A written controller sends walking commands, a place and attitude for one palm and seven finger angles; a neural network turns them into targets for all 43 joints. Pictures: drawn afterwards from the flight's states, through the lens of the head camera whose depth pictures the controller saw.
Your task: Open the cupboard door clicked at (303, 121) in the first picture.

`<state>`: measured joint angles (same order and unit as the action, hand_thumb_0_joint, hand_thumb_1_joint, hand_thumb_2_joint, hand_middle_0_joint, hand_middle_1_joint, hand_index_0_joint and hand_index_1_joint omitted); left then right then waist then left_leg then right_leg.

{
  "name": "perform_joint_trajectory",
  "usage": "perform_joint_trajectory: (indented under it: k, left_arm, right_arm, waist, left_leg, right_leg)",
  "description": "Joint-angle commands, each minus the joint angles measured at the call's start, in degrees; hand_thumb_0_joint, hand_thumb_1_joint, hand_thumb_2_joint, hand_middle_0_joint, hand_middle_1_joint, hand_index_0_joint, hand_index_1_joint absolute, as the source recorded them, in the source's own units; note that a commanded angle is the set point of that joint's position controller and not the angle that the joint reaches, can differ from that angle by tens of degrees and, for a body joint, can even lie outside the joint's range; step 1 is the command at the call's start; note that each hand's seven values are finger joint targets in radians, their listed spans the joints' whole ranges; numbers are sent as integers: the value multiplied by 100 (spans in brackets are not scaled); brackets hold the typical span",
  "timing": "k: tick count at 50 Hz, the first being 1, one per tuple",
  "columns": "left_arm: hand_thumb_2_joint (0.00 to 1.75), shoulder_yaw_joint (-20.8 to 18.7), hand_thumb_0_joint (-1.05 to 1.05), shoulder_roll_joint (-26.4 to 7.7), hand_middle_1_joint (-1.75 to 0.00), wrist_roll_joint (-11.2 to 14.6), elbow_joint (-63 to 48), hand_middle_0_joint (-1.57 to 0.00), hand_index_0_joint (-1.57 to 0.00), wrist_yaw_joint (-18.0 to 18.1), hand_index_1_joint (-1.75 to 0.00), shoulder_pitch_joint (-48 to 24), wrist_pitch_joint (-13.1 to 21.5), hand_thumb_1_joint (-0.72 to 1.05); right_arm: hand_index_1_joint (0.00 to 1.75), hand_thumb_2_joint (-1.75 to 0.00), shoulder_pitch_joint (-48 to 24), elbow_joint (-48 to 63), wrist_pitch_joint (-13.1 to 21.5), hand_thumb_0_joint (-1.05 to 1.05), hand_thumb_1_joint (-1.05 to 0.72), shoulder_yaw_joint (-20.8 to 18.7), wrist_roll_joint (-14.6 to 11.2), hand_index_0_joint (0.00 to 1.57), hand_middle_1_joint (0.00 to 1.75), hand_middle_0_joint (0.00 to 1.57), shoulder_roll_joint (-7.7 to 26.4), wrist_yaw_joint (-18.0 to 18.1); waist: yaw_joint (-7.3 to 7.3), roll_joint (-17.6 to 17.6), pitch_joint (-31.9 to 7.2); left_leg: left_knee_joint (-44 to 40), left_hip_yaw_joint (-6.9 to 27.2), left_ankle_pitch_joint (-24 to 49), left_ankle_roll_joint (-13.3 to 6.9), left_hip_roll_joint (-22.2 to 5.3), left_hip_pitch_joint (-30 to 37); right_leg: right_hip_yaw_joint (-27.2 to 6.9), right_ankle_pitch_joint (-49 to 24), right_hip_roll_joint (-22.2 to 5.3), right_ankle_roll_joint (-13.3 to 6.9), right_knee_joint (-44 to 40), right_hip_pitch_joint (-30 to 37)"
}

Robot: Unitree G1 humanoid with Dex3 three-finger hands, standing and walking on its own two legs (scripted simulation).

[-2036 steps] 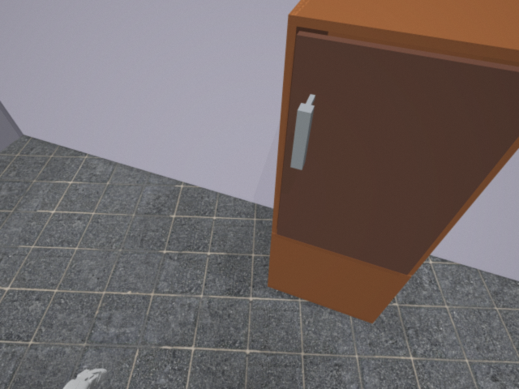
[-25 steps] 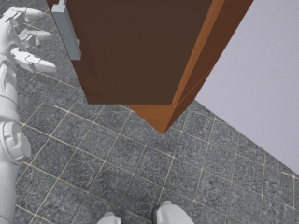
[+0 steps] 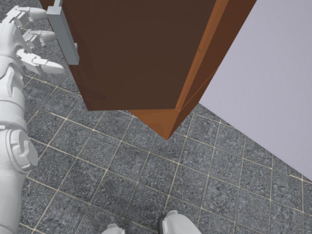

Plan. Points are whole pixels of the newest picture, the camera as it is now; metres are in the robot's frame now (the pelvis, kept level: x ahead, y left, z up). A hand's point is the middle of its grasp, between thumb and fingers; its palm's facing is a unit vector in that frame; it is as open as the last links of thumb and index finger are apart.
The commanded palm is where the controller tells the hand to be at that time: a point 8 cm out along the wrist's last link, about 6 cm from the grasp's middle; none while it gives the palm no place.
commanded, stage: slide the fingers in behind the handle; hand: left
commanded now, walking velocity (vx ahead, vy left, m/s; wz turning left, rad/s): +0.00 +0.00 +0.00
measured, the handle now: (66, 32) +0.58 +0.15 +0.12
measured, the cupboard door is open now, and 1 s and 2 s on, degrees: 43 43 43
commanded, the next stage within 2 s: close the thumb around the handle in 1.20 s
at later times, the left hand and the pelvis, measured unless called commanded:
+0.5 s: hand (69, 48) +0.53 +0.14 +0.12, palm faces -0.05 -1.00 -0.02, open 13.9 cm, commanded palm +0.51 +0.19 +0.12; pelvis +0.01 -0.01 +0.00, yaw +0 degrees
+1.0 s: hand (72, 48) +0.53 +0.13 +0.13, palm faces -0.05 -1.00 -0.03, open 13.9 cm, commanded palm +0.51 +0.19 +0.12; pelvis -0.01 -0.02 +0.00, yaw +1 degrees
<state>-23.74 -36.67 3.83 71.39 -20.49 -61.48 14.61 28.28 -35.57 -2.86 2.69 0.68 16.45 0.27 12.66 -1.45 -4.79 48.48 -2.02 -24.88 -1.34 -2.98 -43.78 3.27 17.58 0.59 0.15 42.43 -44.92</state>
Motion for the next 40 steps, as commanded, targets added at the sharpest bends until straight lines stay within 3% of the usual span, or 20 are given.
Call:
perform_joint_trajectory:
  k: [1,4,7,10,11,13,14,16,17,19,20,22,26,27,29,30,33,35,38,40]
  left_arm:
    - [30,-48,0,-1212,-120,122,-1277,-30,-30,118,-120,-2717,319,-50]
    - [30,80,0,-987,-120,121,-1454,-30,-30,179,-120,-2715,377,-50]
    - [30,339,0,-588,-120,144,-1372,-30,-30,215,-120,-2830,360,-50]
    - [30,146,0,-679,-120,218,-1656,-30,-30,256,-120,-2740,451,-50]
    - [30,267,0,-480,-120,232,-1525,-30,-30,274,-120,-2677,427,-50]
    - [30,253,0,-454,-120,216,-1494,-30,-30,366,-120,-2647,420,-50]
    - [30,365,0,-302,-120,232,-1619,-30,-30,415,-120,-2703,460,-50]
    - [30,199,0,-448,-120,154,-1641,-30,-30,546,-120,-2637,462,-50]
    - [30,55,0,-622,-120,115,-1555,-30,-30,624,-120,-2501,467,-50]
    - [30,-8,0,-631,-120,108,-1679,-30,-30,728,-120,-2427,531,-50]
    - [30,160,0,-448,-120,58,-1647,-30,-30,742,-120,-2380,533,-50]
    - [30,44,0,-618,-120,10,-1456,-30,-30,813,-120,-2448,514,-50]
    - [30,154,0,-616,-120,-50,-1315,-30,-30,812,-120,-2770,543,-50]
    - [30,79,0,-752,-120,-49,-1450,-30,-30,810,-120,-2922,582,-50]
    - [30,263,0,-462,-120,27,-1630,-30,-30,764,-120,-3049,682,-50]
    - [30,227,0,-500,-120,18,-1446,-30,-30,739,-120,-2937,686,-50]
    - [30,199,0,-566,-120,62,-1140,-30,-30,707,-120,-3040,592,-50]
    - [30,191,0,-527,-120,73,-1095,-30,-30,700,-120,-2941,556,-50]
    - [30,86,0,-796,-120,-3,-1069,-30,-30,723,-120,-2910,482,-50]
    - [30,226,0,-578,-120,-4,-1113,-30,-30,752,-120,-2914,515,-50]
  right_arm:
    - [30,-90,1005,218,56,0,-90,-403,15,20,30,20,1075,64]
    - [30,-90,999,246,69,0,-90,-421,18,20,30,20,1043,45]
    - [30,-90,974,158,74,0,-90,-441,27,20,30,20,1021,24]
    - [30,-90,931,188,91,0,-90,-469,28,20,30,20,1001,8]
    - [30,-90,898,168,94,0,-90,-453,28,20,30,20,970,-1]
    - [30,-90,886,177,91,0,-90,-458,28,20,30,20,965,-17]
    - [30,-90,865,212,110,0,-90,-450,28,20,30,20,938,-23]
    - [30,-90,842,204,109,0,-90,-466,41,20,30,20,934,-58]
    - [30,-90,851,223,93,0,-90,-460,38,20,30,20,937,-62]
    - [30,-90,813,310,102,0,-90,-460,32,20,30,20,917,-61]
    - [30,-90,744,317,99,0,-90,-451,24,20,30,20,879,-68]
    - [30,-90,756,297,97,0,-90,-440,25,20,30,20,905,-66]
    - [30,-90,712,297,136,0,-90,-405,-6,20,30,20,901,-9]
    - [30,-90,740,281,155,0,-90,-417,0,20,30,20,919,8]
    - [30,-90,737,312,207,0,-90,-422,2,20,30,20,889,19]
    - [30,-90,737,247,225,0,-90,-423,0,20,30,20,894,24]
    - [30,-90,790,149,257,0,-90,-409,-7,20,30,20,944,39]
    - [30,-90,789,161,278,0,-90,-414,-9,20,30,20,934,50]
    - [30,-90,800,182,281,0,-90,-395,-13,20,30,20,953,53]
    - [30,-90,803,206,294,0,-90,-393,2,20,30,20,928,37]
  waist:
    - [-30,-923,-2616]
    - [-40,-909,-2638]
    - [70,-781,-2529]
    - [-96,-1085,-2985]
    - [-56,-974,-2836]
    - [-60,-621,-2665]
    - [-58,-822,-2627]
    - [-126,-817,-2758]
    - [-191,-605,-2713]
    - [-227,-505,-2756]
    - [-215,-610,-2746]
    - [-177,-302,-2506]
    - [-83,-331,-2405]
    - [-64,-285,-2530]
    - [-40,-445,-2806]
    - [-74,-503,-2822]
    - [35,-150,-2559]
    - [-12,-276,-2699]
    - [-51,-284,-2588]
    - [-25,-384,-2588]
  left_leg:
    - [-387,457,2961,41,64,2086]
    - [-365,480,3192,43,67,2170]
    - [-353,501,3117,49,56,2217]
    - [-298,515,3649,103,52,2525]
    - [-289,501,3634,102,49,2482]
    - [-326,487,3415,65,70,2210]
    - [-327,491,3572,68,80,2279]
    - [-296,456,3588,76,89,2264]
    - [-328,445,3462,62,104,2091]
    - [-345,392,3424,18,149,1974]
    - [-353,340,3348,24,163,1956]
    - [-404,281,2840,-15,195,1635]
    - [-463,216,2282,-57,260,1388]
    - [-460,229,2252,-63,258,1405]
    - [-443,237,2374,-70,284,1606]
    - [-430,253,2345,-41,268,1638]
    - [-474,240,1945,-77,274,1306]
    - [-481,193,1965,-82,306,1274]
    - [-501,151,1802,-92,311,1033]
    - [-508,173,1866,-88,312,1155]
  right_leg:
    - [-44,-1883,244,-137,-202,1055]
    - [-27,-2012,247,-157,-165,1102]
    - [-27,-1951,247,-124,-189,957]
    - [-48,-2210,234,-151,-107,1122]
    - [-28,-2217,238,-143,-111,1064]
    - [-30,-2233,232,-124,-117,1209]
    - [-24,-2285,227,-146,-100,1181]
    - [-61,-2374,216,-126,-76,1243]
    - [-66,-2391,213,-136,-70,1403]
    - [-81,-2565,205,-142,-44,1637]
    - [-108,-2576,191,-125,-52,1619]
    - [-139,-2461,191,-109,-107,1720]
    - [-220,-2281,166,-103,-165,1829]
    - [-237,-2275,160,-96,-168,1897]
    - [-235,-2375,170,-117,-147,1950]
    - [-237,-2291,163,-113,-155,1871]
    - [-267,-2059,161,-78,-245,1888]
    - [-293,-2165,140,-79,-247,2015]
    - [-338,-2106,122,-75,-269,2103]
    - [-307,-2102,130,-82,-267,1986]
